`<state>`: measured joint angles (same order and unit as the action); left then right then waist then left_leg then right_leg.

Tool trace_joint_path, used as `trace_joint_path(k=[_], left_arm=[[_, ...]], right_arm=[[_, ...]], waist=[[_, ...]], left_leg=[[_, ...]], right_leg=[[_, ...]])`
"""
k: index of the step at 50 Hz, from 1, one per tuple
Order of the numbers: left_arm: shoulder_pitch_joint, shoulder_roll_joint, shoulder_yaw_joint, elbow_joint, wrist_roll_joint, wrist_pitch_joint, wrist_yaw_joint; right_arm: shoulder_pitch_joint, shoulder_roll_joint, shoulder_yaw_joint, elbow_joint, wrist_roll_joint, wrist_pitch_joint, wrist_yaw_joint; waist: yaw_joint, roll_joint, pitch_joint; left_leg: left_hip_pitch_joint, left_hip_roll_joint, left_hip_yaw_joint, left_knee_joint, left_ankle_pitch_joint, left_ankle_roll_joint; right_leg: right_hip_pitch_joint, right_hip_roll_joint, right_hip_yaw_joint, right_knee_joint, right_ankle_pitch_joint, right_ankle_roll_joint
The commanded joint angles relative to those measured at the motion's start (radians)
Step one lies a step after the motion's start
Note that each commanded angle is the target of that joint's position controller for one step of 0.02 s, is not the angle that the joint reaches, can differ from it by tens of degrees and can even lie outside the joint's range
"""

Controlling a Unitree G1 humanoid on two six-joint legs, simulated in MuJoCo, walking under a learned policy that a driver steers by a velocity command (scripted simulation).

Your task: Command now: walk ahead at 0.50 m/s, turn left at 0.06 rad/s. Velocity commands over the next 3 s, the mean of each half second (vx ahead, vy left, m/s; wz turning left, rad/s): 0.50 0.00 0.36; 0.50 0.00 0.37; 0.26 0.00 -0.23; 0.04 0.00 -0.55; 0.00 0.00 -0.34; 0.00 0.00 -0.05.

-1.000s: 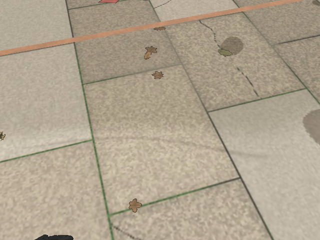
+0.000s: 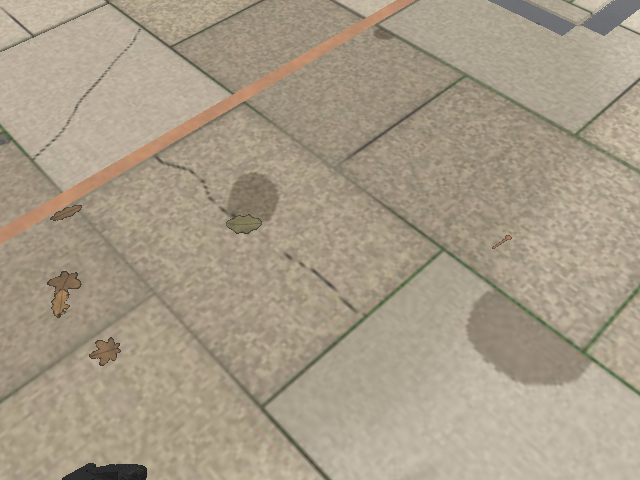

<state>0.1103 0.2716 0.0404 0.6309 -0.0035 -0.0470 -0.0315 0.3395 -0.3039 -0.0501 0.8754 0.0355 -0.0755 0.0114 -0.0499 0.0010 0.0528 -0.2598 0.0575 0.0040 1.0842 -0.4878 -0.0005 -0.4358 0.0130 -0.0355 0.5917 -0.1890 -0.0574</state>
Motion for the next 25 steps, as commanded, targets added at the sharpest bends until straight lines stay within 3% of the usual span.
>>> trace_joint_path(k=[1, 3, 6, 9, 12, 15, 18, 20, 21, 22, 23, 24, 25], left_arm=[[0.173, 0.131, 0.047, 0.010, 0.006, -0.020, 0.006], [0.123, 0.096, 0.041, 0.015, 0.016, -0.039, 0.004], [0.115, 0.107, 0.050, 0.050, 0.019, -0.065, 0.010], [0.133, 0.114, 0.053, 0.081, 0.023, -0.067, 0.023], [0.142, 0.133, 0.057, 0.101, 0.017, -0.064, 0.033], [0.197, 0.153, 0.065, 0.137, 0.006, -0.049, 0.039], [0.220, 0.172, 0.073, 0.161, -0.007, -0.023, 0.044], [0.201, 0.198, 0.080, 0.159, -0.011, -0.007, 0.053], [0.192, 0.212, 0.084, 0.155, -0.012, 0.002, 0.059], [0.176, 0.218, 0.083, 0.151, -0.014, 0.011, 0.064], [0.171, 0.207, 0.075, 0.142, -0.013, 0.009, 0.069], [0.257, 0.083, 0.037, 0.099, 0.025, -0.011, 0.058], [0.240, 0.067, 0.017, 0.077, 0.010, -0.054, 0.042]], right_arm=[[-0.093, -0.125, -0.026, -0.107, -0.004, -0.031, -0.004], [-0.031, -0.097, -0.026, -0.081, -0.003, -0.002, -0.004], [-0.053, -0.057, -0.022, -0.084, -0.006, 0.028, -0.011], [-0.111, -0.047, -0.022, -0.101, -0.011, 0.026, -0.006], [-0.200, -0.027, -0.012, -0.127, -0.016, 0.019, 0.012], [-0.294, -0.012, -0.002, -0.173, -0.016, 0.019, 0.029], [-0.344, -0.021, -0.003, -0.219, -0.015, 0.019, 0.049], [-0.313, -0.047, -0.017, -0.235, -0.014, 0.024, 0.057], [-0.254, -0.070, -0.030, -0.229, -0.014, 0.028, 0.057], [-0.132, -0.109, -0.054, -0.204, -0.011, 0.030, 0.052], [0.032, -0.173, -0.088, -0.166, -0.010, 0.036, 0.036], [0.096, -0.287, -0.115, -0.155, -0.007, 0.040, 0.016], [0.092, -0.274, -0.101, -0.188, -0.011, 0.025, 0.022]], waist=[[0.106, -0.077, -0.131], [0.052, -0.098, -0.110], [0.034, -0.061, -0.050], [0.048, -0.050, -0.020], [0.082, -0.044, 0.011], [0.122, -0.026, 0.047], [0.126, -0.036, 0.052], [0.089, -0.072, 0.002], [0.051, -0.093, -0.045], [-0.021, -0.090, -0.113], [-0.106, -0.049, -0.198], [-0.045, 0.201, -0.293], [-0.038, 0.199, -0.447]], left_leg=[[-0.457, 0.073, -0.077, 0.129, 0.118, 0.020], [-0.349, 0.095, -0.097, 0.091, 0.199, 0.010], [-0.385, 0.088, -0.121, 0.021, 0.286, -0.012], [-0.437, 0.070, -0.134, -0.129, 0.452, -0.019], [-0.407, 0.054, -0.070, -0.304, 0.583, -0.010], [-0.437, 0.047, -0.031, -0.407, 0.582, 0.013], [-0.464, 0.027, 0.013, -0.460, 0.472, 0.047], [-0.370, -0.029, 0.073, -0.464, 0.370, 0.084], [-0.281, -0.068, 0.102, -0.455, 0.317, 0.106], [-0.116, -0.110, 0.117, -0.484, 0.316, 0.136], [0.164, -0.113, 0.055, -0.543, 0.366, 0.179], [0.540, 0.146, -0.394, -0.551, 0.353, 0.325], [0.700, 0.289, -0.863, -0.737, 0.195, 0.464]], right_leg=[[0.452, -0.296, 0.366, -0.309, 0.099, -0.185], [0.332, -0.268, 0.268, -0.385, 0.145, -0.174], [0.280, -0.268, 0.152, -0.455, 0.219, -0.174], [0.317, -0.245, 0.041, -0.472, 0.265, -0.146], [0.331, -0.231, -0.050, -0.493, 0.265, -0.117], [0.423, -0.263, -0.090, -0.478, 0.289, -0.109], [0.541, -0.296, -0.118, -0.406, 0.417, -0.092], [0.576, -0.298, -0.147, -0.289, 0.734, -0.068], [0.579, -0.293, -0.159, -0.185, 0.896, -0.055], [0.537, -0.270, -0.178, -0.013, 0.960, -0.033], [0.375, -0.228, -0.190, 0.233, 0.818, 0.006], [-0.048, -0.092, -0.170, 0.608, 0.041, 0.072], [-0.276, 0.056, 0.066, 0.810, -0.426, 0.086]])
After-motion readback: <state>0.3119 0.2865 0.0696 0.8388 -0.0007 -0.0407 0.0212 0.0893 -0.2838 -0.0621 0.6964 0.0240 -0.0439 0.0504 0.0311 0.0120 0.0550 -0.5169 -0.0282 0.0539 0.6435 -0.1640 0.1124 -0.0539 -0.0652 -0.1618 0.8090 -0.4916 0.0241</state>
